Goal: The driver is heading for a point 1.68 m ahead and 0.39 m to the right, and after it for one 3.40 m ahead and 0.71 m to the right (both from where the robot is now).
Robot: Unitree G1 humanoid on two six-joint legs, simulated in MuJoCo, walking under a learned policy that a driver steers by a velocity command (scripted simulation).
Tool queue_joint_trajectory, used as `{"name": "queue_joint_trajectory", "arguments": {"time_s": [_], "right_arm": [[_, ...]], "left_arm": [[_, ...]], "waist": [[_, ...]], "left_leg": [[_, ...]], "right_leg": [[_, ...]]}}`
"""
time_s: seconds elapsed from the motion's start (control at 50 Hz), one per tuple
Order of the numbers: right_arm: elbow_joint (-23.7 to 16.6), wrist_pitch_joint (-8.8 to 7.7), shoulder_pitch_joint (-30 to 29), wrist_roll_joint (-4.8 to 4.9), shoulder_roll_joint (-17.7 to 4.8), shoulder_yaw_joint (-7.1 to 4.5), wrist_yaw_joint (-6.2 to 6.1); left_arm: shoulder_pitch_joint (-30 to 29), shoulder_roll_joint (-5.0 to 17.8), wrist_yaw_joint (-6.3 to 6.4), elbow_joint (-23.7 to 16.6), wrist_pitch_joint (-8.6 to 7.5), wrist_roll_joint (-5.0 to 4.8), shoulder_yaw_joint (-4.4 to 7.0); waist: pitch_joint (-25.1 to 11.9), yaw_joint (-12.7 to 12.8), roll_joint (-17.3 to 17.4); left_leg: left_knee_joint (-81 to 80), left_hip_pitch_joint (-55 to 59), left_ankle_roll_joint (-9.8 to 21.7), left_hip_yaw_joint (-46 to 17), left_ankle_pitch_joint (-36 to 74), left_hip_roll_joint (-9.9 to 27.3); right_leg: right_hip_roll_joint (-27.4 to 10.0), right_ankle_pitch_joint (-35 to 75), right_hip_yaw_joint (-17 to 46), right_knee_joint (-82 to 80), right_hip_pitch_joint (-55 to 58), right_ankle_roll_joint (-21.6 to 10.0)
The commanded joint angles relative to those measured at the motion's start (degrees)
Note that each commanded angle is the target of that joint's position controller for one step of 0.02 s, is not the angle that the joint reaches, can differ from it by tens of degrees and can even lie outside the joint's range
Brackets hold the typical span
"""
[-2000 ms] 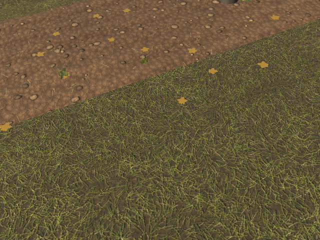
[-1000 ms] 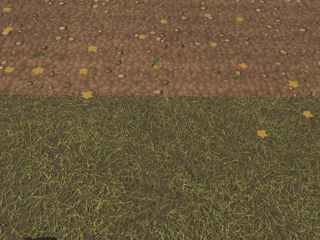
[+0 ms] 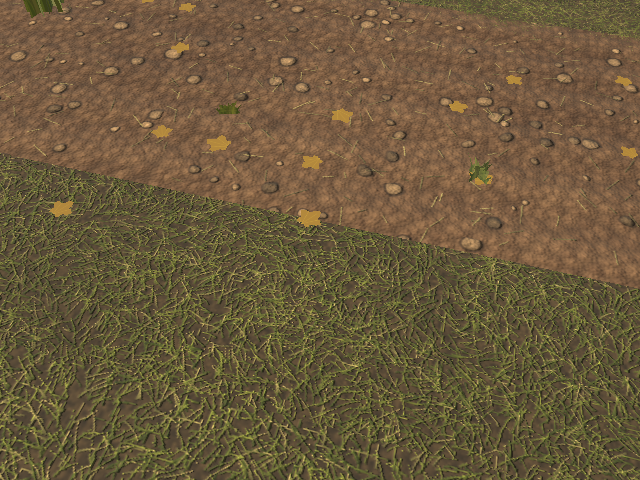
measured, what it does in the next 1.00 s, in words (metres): goes down: right foot, then left foot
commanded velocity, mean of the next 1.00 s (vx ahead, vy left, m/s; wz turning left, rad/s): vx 0.50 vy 0.00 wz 0.00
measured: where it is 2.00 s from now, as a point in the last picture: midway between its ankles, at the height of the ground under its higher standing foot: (364, 303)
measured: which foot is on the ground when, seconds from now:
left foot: down 0.00-0.38, up 0.40-0.84, down 0.86-1.00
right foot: up 0.00-0.32, down 0.34-0.86, up 0.88-1.00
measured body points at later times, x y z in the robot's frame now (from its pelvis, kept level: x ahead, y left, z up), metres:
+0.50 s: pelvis +0.29 -0.05 -0.01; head +0.31 -0.06 +0.44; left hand +0.38 +0.20 -0.13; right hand +0.34 -0.30 -0.15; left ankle +0.21 +0.09 -0.66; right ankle +0.36 -0.13 -0.74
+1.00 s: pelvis +0.54 -0.02 -0.03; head +0.54 -0.02 +0.42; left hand +0.63 +0.24 -0.16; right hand +0.56 -0.26 -0.17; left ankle +0.49 +0.08 -0.74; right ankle +0.50 -0.14 -0.66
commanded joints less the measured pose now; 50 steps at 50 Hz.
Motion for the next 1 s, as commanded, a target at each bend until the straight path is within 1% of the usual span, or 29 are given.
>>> {"name": "queue_joint_trajectory", "arguments": {"time_s": [0.02, 0.04, 0.06, 0.08, 0.12, 0.16, 0.22, 0.32, 0.34, 0.36, 0.38, 0.4, 0.42, 0.44, 0.48, 0.52, 0.58, 0.62, 0.66, 0.7, 0.78, 0.82, 0.86, 0.88, 0.9, 0.92, 0.94, 0.96, 1.0], "right_arm": [[-1.45, -1.74, 7.32, -1.21, -0.13, 1.04, -0.56], [-1.53, -2.49, 5.16, -1.37, 1.02, 1.66, -0.77], [-2.16, -3.19, 4.33, 1.09, 1.29, 1.72, -1.39], [-2.46, -4.01, 3.45, 1.63, -1.25, 1.43, -1.59], [-1.73, -4.48, 3.24, 1.31, -6.60, -0.58, -1.00], [-0.18, -4.06, 5.50, 0.46, -8.11, -1.39, 0.02], [2.23, -3.35, 9.00, -0.17, -4.68, -0.97, 0.05], [5.45, -2.39, 13.40, -0.33, -6.82, -2.30, -0.70], [4.99, -2.35, 12.46, -0.48, -7.39, -2.75, -0.66], [4.31, -2.60, 13.47, -0.91, -5.38, -2.53, -0.65], [4.63, -3.07, 20.92, -2.08, 2.20, 0.18, 0.45], [3.82, -2.76, 12.78, 0.07, -0.26, -0.28, 2.17], [1.10, -2.67, 2.58, 1.85, -2.99, -1.28, 1.62], [0.87, -3.07, -0.54, 1.80, -5.05, -1.84, -0.33], [0.61, -3.08, 0.81, -0.96, -1.23, -0.75, -2.48], [-0.17, -2.01, 0.86, -1.03, 2.19, 0.18, -3.02], [-1.84, -1.33, -2.77, 0.90, 0.81, 0.14, -2.55], [-3.50, -0.85, -5.50, 0.04, 1.19, 0.40, -1.54], [-4.71, -0.17, -6.82, -0.22, 0.59, 0.23, -0.56], [-3.64, -0.64, -1.18, -1.35, -0.92, -0.31, 0.07], [-8.67, -1.24, -7.04, -0.31, -3.36, -1.68, -2.11], [-9.09, -1.55, -3.88, -0.40, -2.44, -2.02, -2.61], [-5.35, -2.51, 6.68, 1.39, -3.31, -3.36, -2.76], [-1.07, -3.97, 17.29, 1.25, -5.34, -4.03, -3.44], [0.56, -4.69, 22.49, 0.58, -6.90, -3.07, -3.48], [0.54, -5.56, 24.43, -1.31, -5.28, -2.72, -1.97], [0.94, -6.10, 16.08, -0.40, -4.82, -2.71, -1.21], [0.34, -5.55, 11.42, 1.54, -2.01, -1.97, -1.25], [-1.83, -4.36, 3.74, 0.83, 4.18, 0.69, -2.16]], "left_arm": [[-9.67, 1.36, 2.55, -9.63, -3.48, 0.25, 0.02], [-11.34, -0.17, 2.70, -9.37, -2.50, 1.57, -0.33], [-11.79, 0.29, 2.21, -8.81, -1.72, 1.44, 0.16], [-12.13, 0.85, 1.64, -8.82, -1.36, 1.49, 0.31], [-14.75, 0.48, 1.22, -10.31, -0.64, 0.03, -0.42], [-19.09, 0.91, 1.10, -11.61, -0.03, -0.21, -0.72], [-26.19, 3.81, 1.85, -13.02, -0.03, -0.19, 0.42], [-32.77, 7.65, 2.74, -14.72, -0.68, -0.36, 3.23], [-29.25, 9.36, 3.10, -13.89, -1.32, -1.04, 4.20], [-19.76, 12.41, 3.35, -11.12, -2.13, -1.89, 5.30], [-4.07, 12.69, 3.51, -7.88, -2.06, -1.67, 5.19], [9.20, 10.50, 4.00, -3.76, -1.83, -0.57, 5.10], [6.09, 10.87, 4.32, -2.59, -3.18, -0.11, 5.72], [-4.03, 9.53, 4.46, -4.31, -3.68, -1.15, 5.60], [-10.90, 2.50, 4.88, -4.45, -3.62, -1.90, 3.19], [-14.50, 0.40, 4.88, -5.30, -4.00, -2.15, 2.46], [-13.62, 3.19, 4.12, -4.43, -5.63, -0.86, 3.42], [-8.28, 2.93, 2.66, -1.80, -5.14, 0.63, 3.07], [-6.23, 3.60, 1.07, -0.90, -4.59, 0.67, 3.07], [-4.78, 3.15, 1.28, -0.28, -4.49, 2.37, 2.63], [0.71, 3.93, 3.93, 1.45, -4.55, 2.51, 3.10], [-2.70, 5.30, 4.15, -0.46, -4.41, 1.72, 3.71], [-8.76, 11.62, 1.82, -2.36, -4.30, -0.11, 6.16], [-11.11, 10.34, 0.69, -4.53, -4.43, 0.42, 6.39], [-5.40, -0.96, -0.32, -4.99, -4.32, 1.68, 3.73], [-13.21, -2.34, -0.29, -10.42, -4.62, -0.95, 3.55], [-20.04, 0.98, 1.36, -13.52, -3.11, -1.22, 4.57], [-20.43, 3.10, 2.92, -13.01, -1.75, -0.06, 5.26], [-15.46, -1.86, 3.49, -11.00, -0.08, 3.45, 2.90]], "waist": [[2.34, -2.99, -0.94], [6.02, -0.65, 2.91], [4.83, -1.15, 2.55], [4.15, -0.08, 5.63], [2.41, -0.51, 3.03], [2.62, -1.74, 2.11], [3.52, -3.89, 2.35], [2.91, -4.61, 3.23], [-0.09, -3.06, 2.94], [-8.79, -1.37, -1.40], [-22.77, 1.56, -11.33], [-21.89, 8.29, -8.87], [-7.09, 8.05, -6.50], [1.12, 4.15, -4.11], [-0.42, -1.88, -2.32], [-0.06, -4.69, -0.40], [1.03, -4.06, -1.50], [1.44, -3.06, -2.18], [1.71, -2.84, -2.92], [1.77, -4.59, -2.91], [1.77, -1.32, -3.79], [1.38, -3.65, -3.16], [0.76, -9.82, -0.99], [-3.56, -12.96, 4.10], [-12.85, -10.29, 15.54], [-3.23, -13.66, 5.54], [6.38, -9.57, 1.06], [4.35, -7.65, -2.15], [4.65, -2.66, -0.63]], "left_leg": [[-12.96, 8.67, 17.45, -20.13, 26.16, 21.48], [-16.44, 1.40, 17.26, -17.94, 23.16, 20.05], [-21.62, -3.81, 17.10, -13.93, 16.64, 15.63], [-21.14, -5.89, 17.20, -13.06, 18.62, 14.18], [-19.39, -5.02, 16.95, -10.04, 29.66, 13.06], [-17.50, -0.65, 15.45, -9.04, 32.57, 13.07], [-15.26, 8.77, 12.84, -7.65, 28.86, 12.66], [-9.38, 19.67, 8.70, -5.08, 35.68, 12.40], [-3.99, 15.87, 6.44, -2.90, 41.15, 9.96], [8.51, 6.94, 2.60, 0.46, 35.79, 5.23], [26.92, -14.32, -1.74, 0.35, 5.44, -2.84], [41.76, -26.36, -0.74, -4.03, -23.22, -7.41], [45.53, -34.41, 2.63, -9.12, -20.27, -3.26], [44.24, -31.39, 3.33, -9.61, -14.12, 0.84], [38.19, -19.14, 4.14, -10.70, -8.72, 5.05], [33.61, -13.64, 2.56, -10.28, -7.91, 5.89], [23.58, -14.23, 0.02, -7.60, 3.09, 5.20], [18.70, -12.37, -1.05, -6.24, 11.80, 4.48], [18.85, -8.00, -1.37, -4.46, 15.08, 2.68], [29.14, -7.37, -0.98, -5.29, 16.06, 2.39], [24.70, -20.53, -0.92, -5.91, 0.58, 2.87], [22.36, -7.03, -0.12, -0.38, -4.25, -0.49], [10.76, 12.11, 1.50, 4.38, -0.07, -4.73], [8.15, 24.65, 6.01, 0.25, 5.35, -3.28], [3.67, 36.99, 21.28, -22.71, 30.51, 12.08], [-4.04, 29.57, 26.55, -40.41, 24.71, 20.25], [-4.72, 21.69, 24.21, -40.15, 14.59, 23.16], [-2.49, 18.75, 21.47, -34.10, 9.32, 19.87], [-0.59, 1.17, 15.60, -21.43, 3.63, 12.27]], "right_leg": [[-10.46, 21.79, 4.32, -20.87, -27.20, -4.49], [-12.07, 24.14, 3.62, -29.41, -23.98, -6.03], [-11.79, 30.52, 1.19, -43.04, -17.87, -5.87], [-10.75, 35.62, 0.00, -47.83, -13.85, -5.31], [-8.10, 37.57, -3.00, -59.92, -9.42, -3.39], [-6.69, 41.74, -2.43, -64.86, -9.75, -3.21], [-5.63, 47.31, -1.68, -68.61, -14.22, -4.26], [-0.62, 39.97, -7.75, -74.24, -7.61, -6.54], [0.78, 40.76, -8.62, -72.05, 3.07, -8.14], [-1.11, 48.25, -4.88, -67.76, 22.68, -12.48], [-15.04, 41.02, 18.04, -73.89, 52.06, -24.73], [-19.92, 23.98, 33.37, -85.22, 56.15, -23.77], [-18.22, 12.15, 30.17, -89.12, 44.01, -17.79], [-17.07, 13.24, 24.75, -90.79, 28.23, -16.10], [-16.25, 21.81, 18.39, -94.55, 14.32, -16.59], [-15.17, 24.07, 14.48, -98.47, 6.78, -15.25], [-12.38, 33.39, 6.49, -99.88, 5.08, -14.53], [-10.82, 36.39, 2.98, -98.66, 2.97, -14.27], [-9.62, 35.40, 0.95, -96.36, -0.85, -14.28], [-11.34, 39.16, 1.66, -91.23, -0.80, -14.88], [-15.47, 47.05, 6.54, -80.98, 21.11, -15.66], [-13.31, 58.07, 3.02, -74.32, 13.64, -14.43], [-9.06, 63.15, 0.72, -59.94, 3.03, -14.41], [-3.77, 55.25, -0.93, -43.17, -6.49, -12.06], [5.34, 2.98, -2.61, -19.62, -19.12, -6.63], [7.97, 1.87, 8.20, -19.34, -33.84, -6.50], [2.34, 8.81, 9.79, -22.49, -40.59, -5.67], [-1.37, 13.34, 6.98, -23.97, -39.60, -4.28], [-6.15, 25.36, 5.01, -37.91, -28.49, -4.11]]}}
